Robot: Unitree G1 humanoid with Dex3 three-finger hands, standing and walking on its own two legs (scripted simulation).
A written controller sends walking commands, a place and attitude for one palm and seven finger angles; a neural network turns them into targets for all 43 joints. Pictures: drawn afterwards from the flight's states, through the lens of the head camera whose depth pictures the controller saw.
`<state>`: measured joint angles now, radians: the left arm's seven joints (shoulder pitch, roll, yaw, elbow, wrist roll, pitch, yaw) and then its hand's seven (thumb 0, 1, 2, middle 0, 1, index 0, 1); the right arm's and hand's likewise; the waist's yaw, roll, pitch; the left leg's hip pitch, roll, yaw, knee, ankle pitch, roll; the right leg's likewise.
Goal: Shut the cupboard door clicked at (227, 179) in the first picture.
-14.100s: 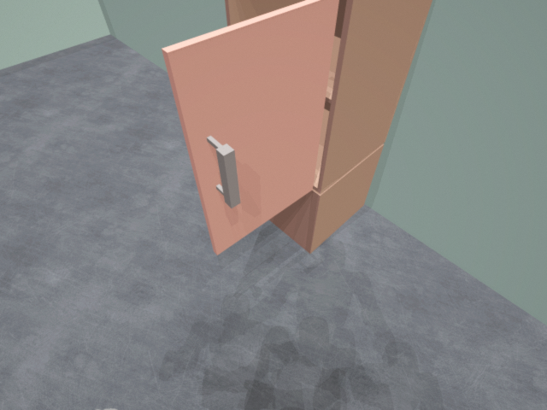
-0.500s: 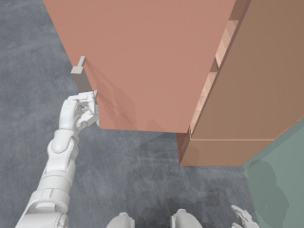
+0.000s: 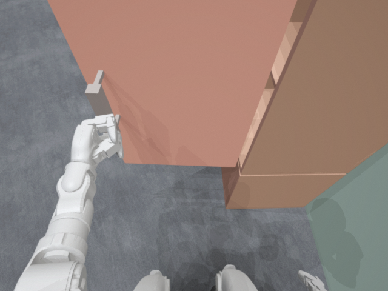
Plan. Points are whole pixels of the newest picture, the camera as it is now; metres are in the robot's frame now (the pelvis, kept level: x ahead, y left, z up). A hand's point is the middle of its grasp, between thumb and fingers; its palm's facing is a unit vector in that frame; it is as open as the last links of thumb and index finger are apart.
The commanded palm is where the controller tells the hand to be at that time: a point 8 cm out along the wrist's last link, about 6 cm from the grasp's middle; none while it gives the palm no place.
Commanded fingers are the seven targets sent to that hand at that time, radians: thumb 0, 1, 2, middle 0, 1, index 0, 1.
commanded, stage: push the door shut along its arc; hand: left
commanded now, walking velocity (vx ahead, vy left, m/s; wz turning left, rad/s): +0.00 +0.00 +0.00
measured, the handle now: (107, 106) +0.50 +0.20 +0.05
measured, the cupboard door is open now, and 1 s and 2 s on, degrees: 87 72 65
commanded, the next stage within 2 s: pull the fist back off the door in 1.84 s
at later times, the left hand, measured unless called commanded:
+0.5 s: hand (120, 125) +0.45 +0.16 +0.05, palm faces -0.14 -0.99 -0.03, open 3.2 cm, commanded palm +0.45 +0.20 +0.05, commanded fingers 0.00 0.90 0.90 -1.30 -1.50 -1.30 -1.50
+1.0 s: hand (134, 105) +0.51 +0.14 +0.05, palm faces -0.30 -0.95 -0.04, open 3.1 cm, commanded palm +0.52 +0.16 +0.05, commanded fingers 0.00 0.90 0.90 -1.30 -1.50 -1.30 -1.50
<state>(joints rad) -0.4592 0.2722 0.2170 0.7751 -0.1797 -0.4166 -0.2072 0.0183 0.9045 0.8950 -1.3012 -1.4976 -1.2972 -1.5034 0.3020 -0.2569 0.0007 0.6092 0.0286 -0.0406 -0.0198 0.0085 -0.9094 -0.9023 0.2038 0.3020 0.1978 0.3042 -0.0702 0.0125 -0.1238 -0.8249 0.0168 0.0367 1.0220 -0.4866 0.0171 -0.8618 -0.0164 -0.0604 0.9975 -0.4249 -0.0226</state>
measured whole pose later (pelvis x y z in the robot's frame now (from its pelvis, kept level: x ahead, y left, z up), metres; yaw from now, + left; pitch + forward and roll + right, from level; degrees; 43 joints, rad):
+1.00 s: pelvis -0.02 +0.01 -0.03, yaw +0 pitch +24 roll -3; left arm -1.08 0.51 0.21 1.25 -0.11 -0.33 -0.41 0.02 0.91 0.90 -1.30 -1.50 -1.29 -1.50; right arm 0.37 -0.28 0.04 0.66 0.00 -0.05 -0.01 0.00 -0.91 -0.90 0.21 0.30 0.20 0.30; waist -0.20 0.02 -0.11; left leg -1.10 0.02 0.00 1.18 -0.51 0.03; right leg -1.10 -0.01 -0.09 1.10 -0.42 -0.02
